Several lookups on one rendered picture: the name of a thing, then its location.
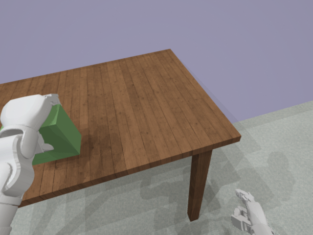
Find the robot left hand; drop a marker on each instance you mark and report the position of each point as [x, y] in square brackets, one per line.
[30, 111]

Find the robot right forearm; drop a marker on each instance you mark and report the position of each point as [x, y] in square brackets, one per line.
[261, 229]

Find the robot left forearm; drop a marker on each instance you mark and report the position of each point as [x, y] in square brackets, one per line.
[17, 151]

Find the table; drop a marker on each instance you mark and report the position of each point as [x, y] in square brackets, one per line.
[133, 114]

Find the robot right hand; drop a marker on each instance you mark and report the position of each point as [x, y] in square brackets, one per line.
[244, 219]

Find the sponge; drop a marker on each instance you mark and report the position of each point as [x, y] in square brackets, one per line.
[59, 131]

